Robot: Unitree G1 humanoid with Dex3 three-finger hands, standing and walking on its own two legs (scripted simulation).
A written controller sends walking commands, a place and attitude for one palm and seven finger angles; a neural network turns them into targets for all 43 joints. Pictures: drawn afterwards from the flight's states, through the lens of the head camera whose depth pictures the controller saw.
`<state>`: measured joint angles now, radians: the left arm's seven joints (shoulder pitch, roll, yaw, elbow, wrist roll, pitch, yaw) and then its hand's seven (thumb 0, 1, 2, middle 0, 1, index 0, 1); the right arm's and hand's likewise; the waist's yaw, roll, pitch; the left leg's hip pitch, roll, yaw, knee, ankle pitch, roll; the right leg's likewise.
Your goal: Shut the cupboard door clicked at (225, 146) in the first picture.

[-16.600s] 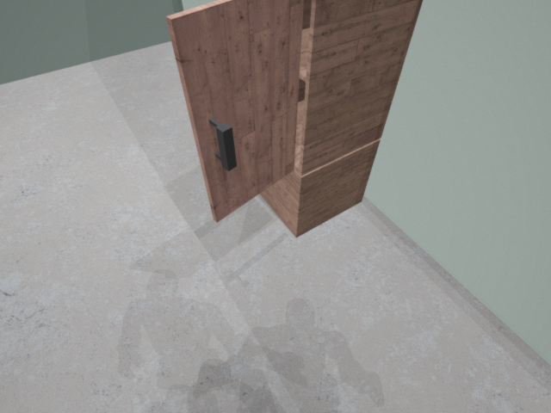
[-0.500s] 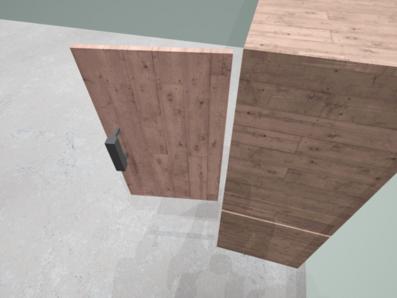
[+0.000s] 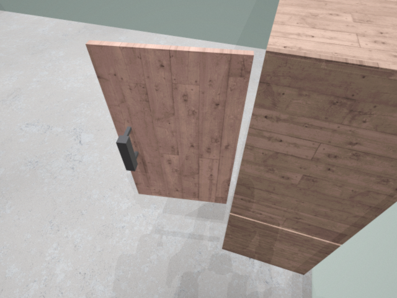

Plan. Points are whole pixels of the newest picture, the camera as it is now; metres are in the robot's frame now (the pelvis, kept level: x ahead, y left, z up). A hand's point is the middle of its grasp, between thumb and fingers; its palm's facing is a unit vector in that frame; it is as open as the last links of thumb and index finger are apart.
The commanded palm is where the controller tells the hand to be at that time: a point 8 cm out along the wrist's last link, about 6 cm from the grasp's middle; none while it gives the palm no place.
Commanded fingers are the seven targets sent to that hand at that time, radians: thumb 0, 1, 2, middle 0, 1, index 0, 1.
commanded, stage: shuffle to correct the standing spot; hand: left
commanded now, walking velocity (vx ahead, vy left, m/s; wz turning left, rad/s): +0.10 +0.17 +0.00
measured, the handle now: (130, 148) +0.49 +0.24 -0.04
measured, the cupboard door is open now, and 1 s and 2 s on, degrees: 100 100 100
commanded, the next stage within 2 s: come to a stop and stand still in 0.06 s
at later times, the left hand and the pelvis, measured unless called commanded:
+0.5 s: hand out of the picture +0.11 +0.20 -0.17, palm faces +0.01 -0.98 -0.21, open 7.3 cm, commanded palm none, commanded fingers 0.00 0.90 0.90 -0.20 -0.30 -0.20 -0.30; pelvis +0.04 +0.03 +0.00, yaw +0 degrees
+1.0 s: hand out of the picture +0.04 +0.21 -0.16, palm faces +0.04 -0.96 -0.28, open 7.4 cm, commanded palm none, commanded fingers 0.00 0.90 0.90 -0.20 -0.30 -0.20 -0.30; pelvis +0.00 +0.00 +0.00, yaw +1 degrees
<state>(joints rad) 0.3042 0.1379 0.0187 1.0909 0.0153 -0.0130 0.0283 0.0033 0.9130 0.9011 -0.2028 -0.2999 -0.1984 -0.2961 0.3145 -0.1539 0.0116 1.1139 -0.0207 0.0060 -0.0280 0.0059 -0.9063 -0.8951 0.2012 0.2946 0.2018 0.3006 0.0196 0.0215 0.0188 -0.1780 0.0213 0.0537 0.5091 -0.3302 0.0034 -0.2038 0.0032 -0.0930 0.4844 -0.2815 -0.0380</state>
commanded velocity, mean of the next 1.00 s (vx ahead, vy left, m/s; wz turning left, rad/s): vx -0.02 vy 0.00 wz -0.01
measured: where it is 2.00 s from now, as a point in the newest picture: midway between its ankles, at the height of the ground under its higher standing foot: outside the picture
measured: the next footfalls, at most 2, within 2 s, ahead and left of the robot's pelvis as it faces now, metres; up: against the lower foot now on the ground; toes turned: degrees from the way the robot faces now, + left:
right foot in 0.38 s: +0.03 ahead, -0.08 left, +0.00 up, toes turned +3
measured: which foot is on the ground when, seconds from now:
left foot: down 0.00-1.00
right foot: down 0.00-0.12, up 0.14-0.36, down 0.38-1.00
